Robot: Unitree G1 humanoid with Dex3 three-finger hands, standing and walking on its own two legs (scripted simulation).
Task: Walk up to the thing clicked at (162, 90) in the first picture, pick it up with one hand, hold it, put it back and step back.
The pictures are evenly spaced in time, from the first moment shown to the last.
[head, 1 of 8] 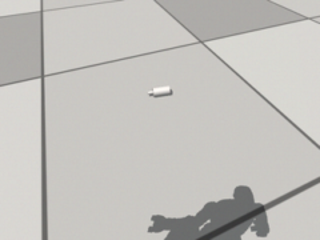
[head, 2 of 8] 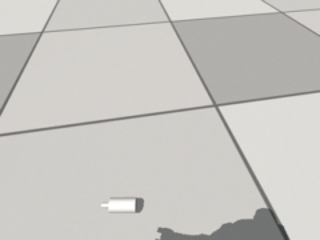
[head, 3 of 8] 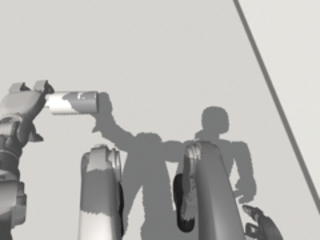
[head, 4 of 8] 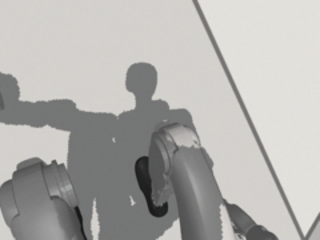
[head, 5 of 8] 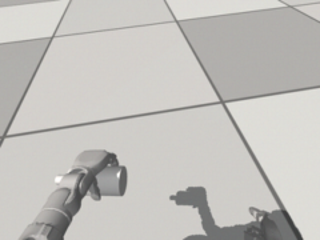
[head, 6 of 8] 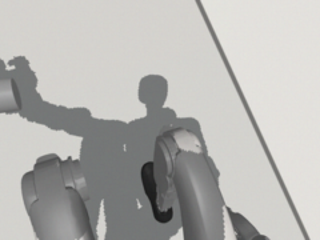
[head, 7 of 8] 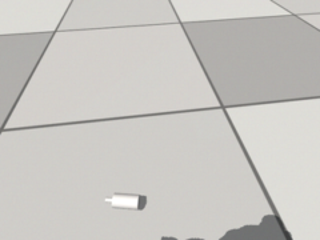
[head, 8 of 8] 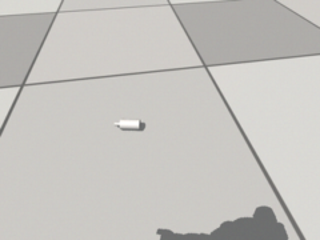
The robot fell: no
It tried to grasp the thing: yes
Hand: left
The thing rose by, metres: 0.66
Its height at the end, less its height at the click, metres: +0.00
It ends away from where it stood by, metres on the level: 0.01
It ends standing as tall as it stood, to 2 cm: yes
